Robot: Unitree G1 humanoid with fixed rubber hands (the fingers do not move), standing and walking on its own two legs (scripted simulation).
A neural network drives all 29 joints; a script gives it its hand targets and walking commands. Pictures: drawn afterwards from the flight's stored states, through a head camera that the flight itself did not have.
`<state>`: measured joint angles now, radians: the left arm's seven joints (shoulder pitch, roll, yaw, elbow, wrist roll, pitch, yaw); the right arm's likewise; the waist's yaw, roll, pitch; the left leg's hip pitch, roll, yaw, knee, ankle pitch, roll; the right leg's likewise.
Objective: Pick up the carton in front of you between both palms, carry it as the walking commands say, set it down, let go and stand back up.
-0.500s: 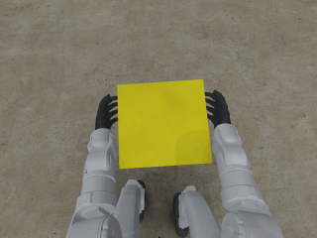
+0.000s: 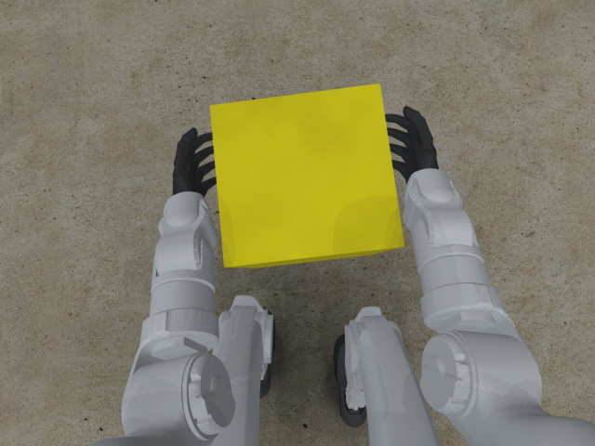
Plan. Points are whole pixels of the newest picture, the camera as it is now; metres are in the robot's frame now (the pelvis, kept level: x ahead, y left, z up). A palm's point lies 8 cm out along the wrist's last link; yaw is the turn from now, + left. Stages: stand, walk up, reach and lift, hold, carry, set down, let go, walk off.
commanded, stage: set down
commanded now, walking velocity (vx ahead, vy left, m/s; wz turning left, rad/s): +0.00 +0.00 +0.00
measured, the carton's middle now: (305, 195) +0.45 +0.02 -0.17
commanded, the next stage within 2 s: none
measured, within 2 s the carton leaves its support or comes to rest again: rests again in 1.56 s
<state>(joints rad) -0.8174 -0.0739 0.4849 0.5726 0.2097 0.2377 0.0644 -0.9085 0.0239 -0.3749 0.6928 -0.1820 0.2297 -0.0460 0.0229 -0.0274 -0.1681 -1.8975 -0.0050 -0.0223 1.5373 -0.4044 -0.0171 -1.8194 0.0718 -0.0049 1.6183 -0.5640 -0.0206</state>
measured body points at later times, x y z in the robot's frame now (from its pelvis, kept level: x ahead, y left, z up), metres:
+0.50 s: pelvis -0.02 +0.00 -0.11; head +0.31 +0.01 +0.19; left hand +0.46 +0.18 -0.27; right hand +0.52 -0.12 -0.25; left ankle +0.11 +0.13 -0.51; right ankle +0.06 -0.10 -0.51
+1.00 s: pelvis -0.02 -0.01 -0.17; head +0.33 -0.03 +0.11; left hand +0.49 +0.20 -0.32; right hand +0.52 -0.11 -0.34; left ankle +0.11 +0.13 -0.51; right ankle +0.06 -0.10 -0.51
